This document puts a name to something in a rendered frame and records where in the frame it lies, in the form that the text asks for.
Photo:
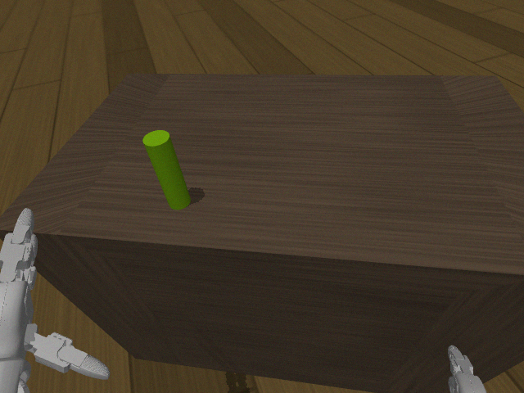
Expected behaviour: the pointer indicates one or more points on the left robot arm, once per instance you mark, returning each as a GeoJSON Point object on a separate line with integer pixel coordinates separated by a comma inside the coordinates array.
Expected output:
{"type": "Point", "coordinates": [14, 373]}

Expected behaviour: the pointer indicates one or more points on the right robot hand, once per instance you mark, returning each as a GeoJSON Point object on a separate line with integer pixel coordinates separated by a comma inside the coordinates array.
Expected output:
{"type": "Point", "coordinates": [463, 380]}

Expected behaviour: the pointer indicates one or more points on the left robot hand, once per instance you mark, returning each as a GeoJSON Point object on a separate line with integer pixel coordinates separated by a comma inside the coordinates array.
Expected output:
{"type": "Point", "coordinates": [17, 332]}

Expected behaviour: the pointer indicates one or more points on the can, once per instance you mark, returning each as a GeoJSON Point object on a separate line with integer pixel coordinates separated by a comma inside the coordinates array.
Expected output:
{"type": "Point", "coordinates": [165, 163]}

